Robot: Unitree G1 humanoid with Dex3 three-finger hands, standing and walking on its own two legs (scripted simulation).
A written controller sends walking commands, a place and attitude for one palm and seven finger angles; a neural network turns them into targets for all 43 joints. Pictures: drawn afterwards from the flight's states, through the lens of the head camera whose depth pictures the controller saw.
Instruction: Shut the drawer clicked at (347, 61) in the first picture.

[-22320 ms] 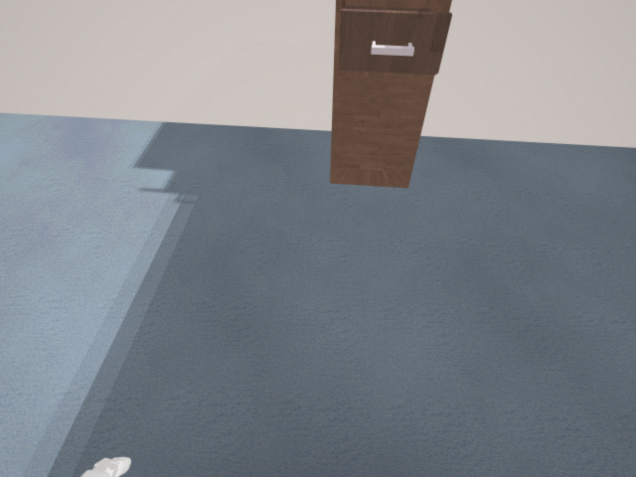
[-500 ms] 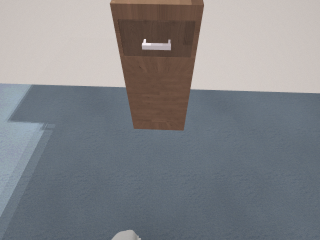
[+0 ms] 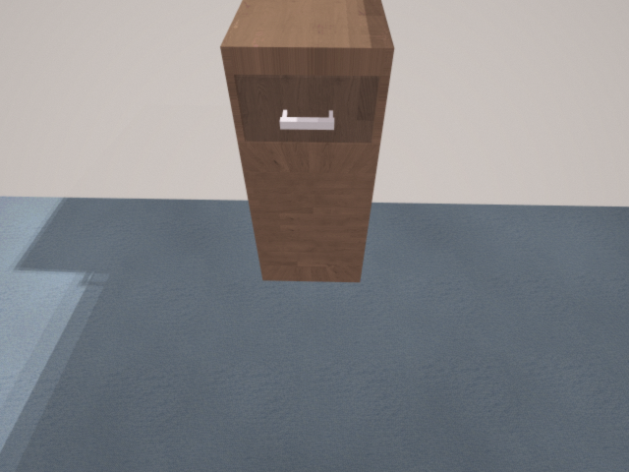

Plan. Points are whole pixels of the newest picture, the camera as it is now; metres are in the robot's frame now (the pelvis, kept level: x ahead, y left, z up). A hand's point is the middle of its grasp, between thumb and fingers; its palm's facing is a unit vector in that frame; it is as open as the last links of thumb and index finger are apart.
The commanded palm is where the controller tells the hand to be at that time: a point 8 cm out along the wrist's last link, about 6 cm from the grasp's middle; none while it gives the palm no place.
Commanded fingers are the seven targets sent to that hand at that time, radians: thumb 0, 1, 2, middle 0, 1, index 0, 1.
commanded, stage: let the arm hang, fingers relaxed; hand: left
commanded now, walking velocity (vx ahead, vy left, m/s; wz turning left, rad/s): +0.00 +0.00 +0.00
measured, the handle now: (307, 118) +0.89 +0.07 -0.03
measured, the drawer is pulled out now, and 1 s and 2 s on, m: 0.00 0.00 0.00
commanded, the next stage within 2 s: look to check the result in 0.28 s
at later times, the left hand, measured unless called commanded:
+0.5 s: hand out of the picture -0.08 +0.17 -0.17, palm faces +0.04 -0.98 -0.17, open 7.3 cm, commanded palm none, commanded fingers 0.00 0.90 0.90 -0.20 -0.30 -0.20 -0.30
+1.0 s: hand out of the picture -0.05 +0.18 -0.17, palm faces +0.03 -0.99 -0.16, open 7.3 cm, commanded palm none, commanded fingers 0.00 0.90 0.90 -0.20 -0.30 -0.20 -0.30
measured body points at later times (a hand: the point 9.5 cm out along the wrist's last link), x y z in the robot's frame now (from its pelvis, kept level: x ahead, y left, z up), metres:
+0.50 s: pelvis -0.01 +0.02 +0.00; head +0.00 +0.01 +0.45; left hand -0.08 +0.22 -0.15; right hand -0.07 -0.17 -0.16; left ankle +0.01 +0.11 -0.74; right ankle -0.09 -0.05 -0.74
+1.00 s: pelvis -0.02 +0.03 +0.00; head +0.00 +0.02 +0.45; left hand -0.05 +0.23 -0.15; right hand -0.05 -0.17 -0.16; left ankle +0.01 +0.11 -0.74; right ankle -0.09 -0.05 -0.74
